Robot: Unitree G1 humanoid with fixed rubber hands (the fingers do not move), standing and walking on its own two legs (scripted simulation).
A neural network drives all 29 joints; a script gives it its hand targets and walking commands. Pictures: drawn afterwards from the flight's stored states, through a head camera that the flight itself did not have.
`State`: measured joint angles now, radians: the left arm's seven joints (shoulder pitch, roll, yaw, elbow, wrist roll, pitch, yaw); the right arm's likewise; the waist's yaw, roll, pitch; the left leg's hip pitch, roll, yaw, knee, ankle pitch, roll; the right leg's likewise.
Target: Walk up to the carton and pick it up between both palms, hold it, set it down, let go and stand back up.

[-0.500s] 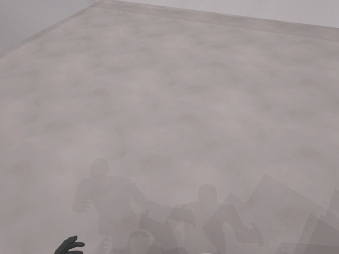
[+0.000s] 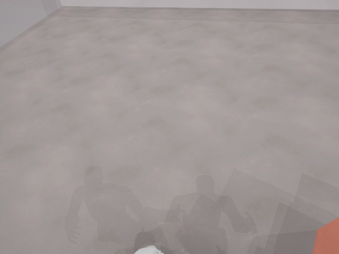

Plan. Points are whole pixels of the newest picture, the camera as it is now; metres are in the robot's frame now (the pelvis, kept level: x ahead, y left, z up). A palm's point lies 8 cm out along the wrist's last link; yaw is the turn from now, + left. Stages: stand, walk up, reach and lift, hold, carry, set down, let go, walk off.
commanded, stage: walk up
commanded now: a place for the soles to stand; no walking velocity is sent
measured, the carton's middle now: out of the picture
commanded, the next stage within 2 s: none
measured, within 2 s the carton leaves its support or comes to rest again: neither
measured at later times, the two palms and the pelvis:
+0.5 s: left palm out of the picture +0.14 +0.29 -0.08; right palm (315, 237) +0.22 -0.33 -0.14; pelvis +0.11 -0.02 -0.03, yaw -10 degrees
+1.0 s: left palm (63, 175) +0.38 +0.39 -0.11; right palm (261, 238) +0.21 -0.19 -0.14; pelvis +0.18 +0.14 -0.03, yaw -28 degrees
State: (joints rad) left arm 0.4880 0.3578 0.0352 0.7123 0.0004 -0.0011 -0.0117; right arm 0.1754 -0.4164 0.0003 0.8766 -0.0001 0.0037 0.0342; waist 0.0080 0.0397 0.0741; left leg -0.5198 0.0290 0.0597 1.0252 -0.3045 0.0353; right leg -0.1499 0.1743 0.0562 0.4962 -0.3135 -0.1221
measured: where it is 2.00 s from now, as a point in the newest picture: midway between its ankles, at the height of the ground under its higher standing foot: outside the picture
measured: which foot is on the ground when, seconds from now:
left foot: up 0.00-0.08, down 0.10-0.28, up 0.30-0.66, down 0.68-1.00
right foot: down 0.00-0.10, up 0.12-0.28, down 0.30-0.68, up 0.70-1.00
